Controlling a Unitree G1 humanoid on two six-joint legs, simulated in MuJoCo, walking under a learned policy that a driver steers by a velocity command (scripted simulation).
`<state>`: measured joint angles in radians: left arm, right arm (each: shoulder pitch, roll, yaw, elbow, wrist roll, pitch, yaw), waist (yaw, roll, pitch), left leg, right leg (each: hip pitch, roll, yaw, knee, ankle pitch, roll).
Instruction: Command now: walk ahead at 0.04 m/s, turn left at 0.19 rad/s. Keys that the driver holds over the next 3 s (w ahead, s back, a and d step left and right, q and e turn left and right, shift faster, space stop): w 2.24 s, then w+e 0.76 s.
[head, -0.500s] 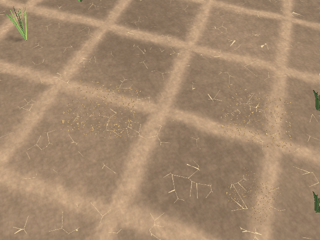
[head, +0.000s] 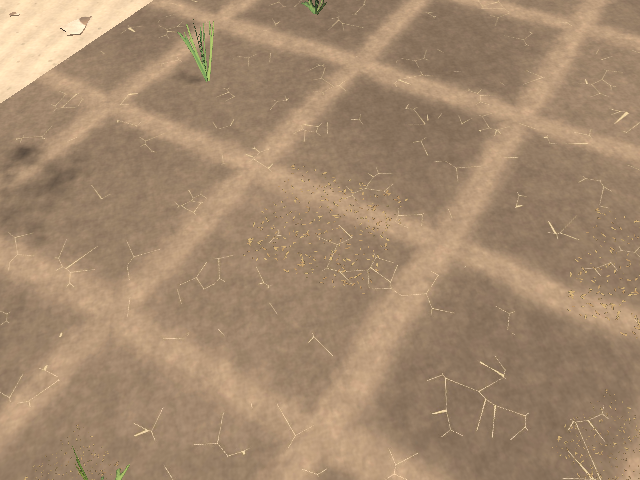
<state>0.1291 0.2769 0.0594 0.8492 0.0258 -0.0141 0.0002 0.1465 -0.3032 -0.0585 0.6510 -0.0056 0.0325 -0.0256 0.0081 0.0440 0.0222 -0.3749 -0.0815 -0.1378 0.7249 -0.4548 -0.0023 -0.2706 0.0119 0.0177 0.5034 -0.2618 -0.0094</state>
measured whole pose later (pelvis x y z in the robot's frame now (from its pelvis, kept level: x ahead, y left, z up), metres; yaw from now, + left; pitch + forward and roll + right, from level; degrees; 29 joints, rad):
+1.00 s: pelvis +0.37 -0.03 +0.01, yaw +0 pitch +1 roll -2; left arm 0.32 0.27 0.05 0.90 0.00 -0.09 -0.02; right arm 0.17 -0.30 -0.06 0.73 0.00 -0.07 -0.01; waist 0.06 0.04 0.02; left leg -0.69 0.14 -0.05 0.87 -0.07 -0.01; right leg -0.09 0.08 -0.05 0.24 -0.17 -0.08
